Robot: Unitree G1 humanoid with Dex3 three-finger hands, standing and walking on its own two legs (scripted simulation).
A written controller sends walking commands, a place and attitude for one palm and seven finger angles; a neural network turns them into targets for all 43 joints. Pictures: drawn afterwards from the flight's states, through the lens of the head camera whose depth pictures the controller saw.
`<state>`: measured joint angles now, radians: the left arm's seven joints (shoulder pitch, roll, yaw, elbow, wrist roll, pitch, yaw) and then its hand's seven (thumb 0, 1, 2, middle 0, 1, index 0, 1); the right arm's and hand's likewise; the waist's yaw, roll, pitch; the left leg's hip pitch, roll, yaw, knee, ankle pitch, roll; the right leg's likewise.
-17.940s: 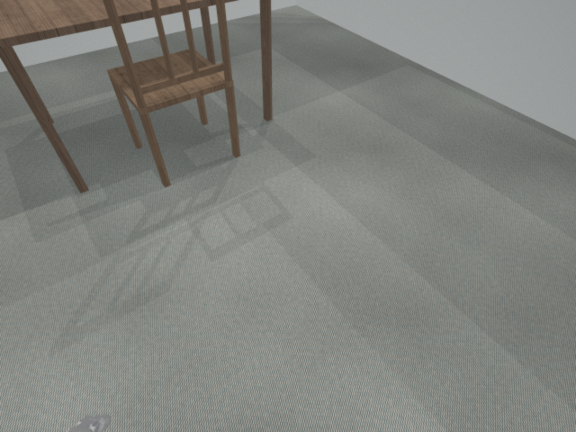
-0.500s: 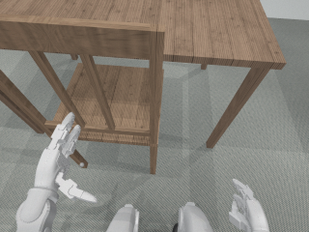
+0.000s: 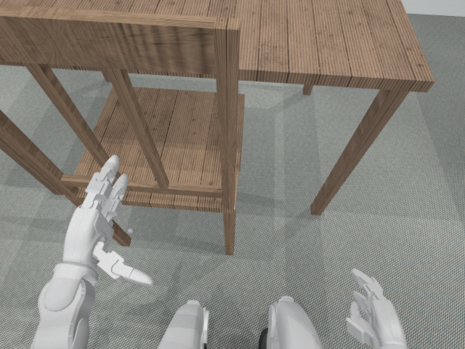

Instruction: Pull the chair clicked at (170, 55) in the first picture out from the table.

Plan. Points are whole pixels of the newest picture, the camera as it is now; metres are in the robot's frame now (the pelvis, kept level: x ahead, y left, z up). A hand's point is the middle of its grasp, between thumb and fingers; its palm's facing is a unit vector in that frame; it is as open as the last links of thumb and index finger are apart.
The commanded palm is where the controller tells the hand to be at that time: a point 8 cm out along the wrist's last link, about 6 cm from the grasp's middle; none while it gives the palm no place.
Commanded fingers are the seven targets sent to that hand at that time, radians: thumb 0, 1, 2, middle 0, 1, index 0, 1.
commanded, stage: aim the fingers beside a spindle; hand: left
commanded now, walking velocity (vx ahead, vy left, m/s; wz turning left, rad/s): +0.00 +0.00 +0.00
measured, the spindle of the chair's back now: (87, 136) +0.46 +0.30 +0.04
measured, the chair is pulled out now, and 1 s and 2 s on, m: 0.00 0.00 0.00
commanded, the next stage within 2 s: push the fingers through the gap in 0.96 s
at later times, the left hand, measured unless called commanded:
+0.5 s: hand (141, 225) +0.30 +0.17 +0.02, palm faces -0.06 -1.00 -0.04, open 17.0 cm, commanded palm +0.28 +0.22 +0.03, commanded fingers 0.00 -0.50 0.30 -0.06 -0.08 -0.06 -0.08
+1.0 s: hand (139, 231) +0.29 +0.17 +0.02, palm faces -0.05 -1.00 -0.05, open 17.0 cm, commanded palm +0.28 +0.22 +0.03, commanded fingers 0.00 -0.50 0.30 -0.06 -0.08 -0.06 -0.08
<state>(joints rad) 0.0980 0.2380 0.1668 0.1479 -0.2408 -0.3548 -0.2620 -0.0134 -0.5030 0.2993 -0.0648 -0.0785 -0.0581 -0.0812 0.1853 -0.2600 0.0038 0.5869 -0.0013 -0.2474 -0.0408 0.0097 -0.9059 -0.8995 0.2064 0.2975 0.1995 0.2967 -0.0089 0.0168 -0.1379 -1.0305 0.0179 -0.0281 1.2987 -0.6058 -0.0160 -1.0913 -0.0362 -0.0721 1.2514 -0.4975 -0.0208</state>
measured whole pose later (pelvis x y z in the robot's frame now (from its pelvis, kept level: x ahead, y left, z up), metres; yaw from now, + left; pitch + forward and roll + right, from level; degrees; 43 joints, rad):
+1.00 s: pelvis +0.00 +0.00 -0.01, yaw +0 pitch +21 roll -1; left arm 0.05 0.22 0.12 0.19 -0.20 -0.39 -0.21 -0.01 -0.50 0.30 -0.07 -0.08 -0.06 -0.08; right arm 0.17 -0.25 0.00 0.59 -0.01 -0.23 -0.03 0.01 -0.91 -0.90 0.21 0.30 0.20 0.30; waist 0.00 0.02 -0.15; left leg -1.09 0.01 -0.03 1.34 -0.61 -0.01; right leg -1.15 -0.04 -0.07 1.29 -0.50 -0.01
